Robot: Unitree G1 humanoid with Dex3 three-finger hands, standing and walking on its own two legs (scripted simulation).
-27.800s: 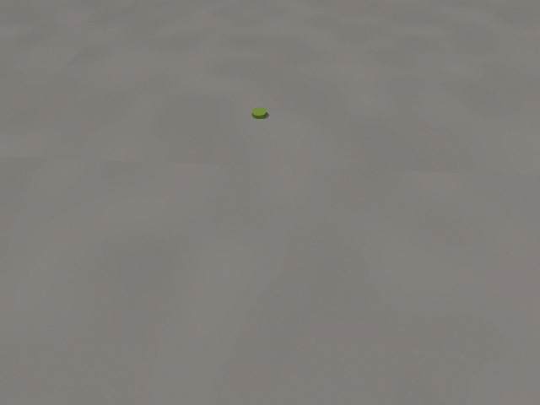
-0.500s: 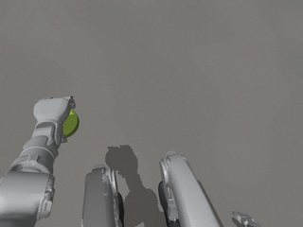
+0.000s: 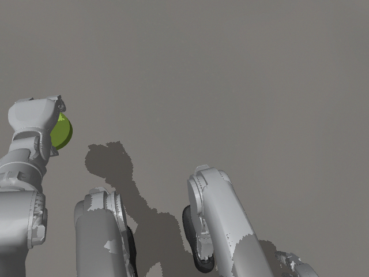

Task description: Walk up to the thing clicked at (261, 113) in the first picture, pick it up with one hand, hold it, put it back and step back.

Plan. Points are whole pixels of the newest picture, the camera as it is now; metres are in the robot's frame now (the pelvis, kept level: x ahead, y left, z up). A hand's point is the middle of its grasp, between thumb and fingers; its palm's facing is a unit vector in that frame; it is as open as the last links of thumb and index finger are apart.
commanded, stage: crouch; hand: left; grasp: from above
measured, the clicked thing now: (48, 130) +0.48 +0.24 -0.20
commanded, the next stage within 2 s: lower in 0.40 s
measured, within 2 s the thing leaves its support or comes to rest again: neither
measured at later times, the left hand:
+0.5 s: hand (54, 133) +0.48 +0.24 -0.23, palm faces -0.45 -0.03 -0.89, open 11.6 cm
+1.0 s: hand (63, 137) +0.48 +0.23 -0.29, palm faces -0.45 -0.05 -0.89, open 11.5 cm
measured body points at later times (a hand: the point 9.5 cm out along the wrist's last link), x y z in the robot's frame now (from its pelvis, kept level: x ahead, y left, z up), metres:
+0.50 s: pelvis -0.01 +0.00 -0.05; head +0.24 +0.05 +0.32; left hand +0.49 +0.24 -0.18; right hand +0.02 -0.27 -0.16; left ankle +0.07 +0.12 -0.36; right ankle +0.09 -0.12 -0.36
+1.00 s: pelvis -0.01 +0.00 -0.08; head +0.26 +0.05 +0.27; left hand +0.50 +0.24 -0.24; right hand +0.00 -0.27 -0.17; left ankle +0.07 +0.12 -0.36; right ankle +0.09 -0.12 -0.36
